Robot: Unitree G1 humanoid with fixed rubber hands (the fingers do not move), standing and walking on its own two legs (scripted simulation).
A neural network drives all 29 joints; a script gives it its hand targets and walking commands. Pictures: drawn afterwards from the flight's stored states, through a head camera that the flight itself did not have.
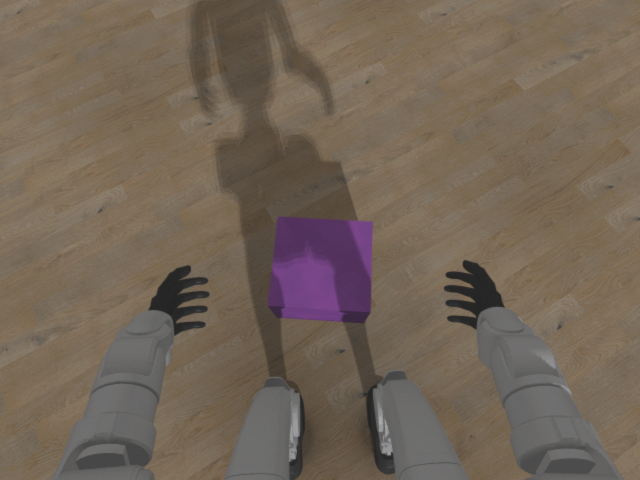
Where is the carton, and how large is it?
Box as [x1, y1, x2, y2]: [268, 216, 372, 322]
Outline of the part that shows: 278,216 268,297 268,306 277,317 363,322 370,312 372,222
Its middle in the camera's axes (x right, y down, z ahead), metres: +0.00 +0.10 +1.04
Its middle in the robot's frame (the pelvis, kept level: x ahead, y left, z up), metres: +0.51 +0.01 -0.60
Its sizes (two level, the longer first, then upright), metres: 0.246 0.233 0.187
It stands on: the floor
